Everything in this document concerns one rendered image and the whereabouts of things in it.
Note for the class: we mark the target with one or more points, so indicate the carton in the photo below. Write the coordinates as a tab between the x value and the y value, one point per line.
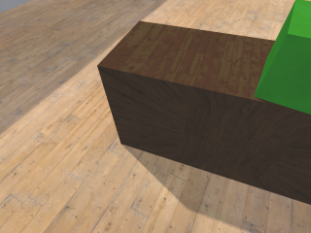
286	76

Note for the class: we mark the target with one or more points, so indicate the pedestal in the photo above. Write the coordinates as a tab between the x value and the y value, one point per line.
188	95

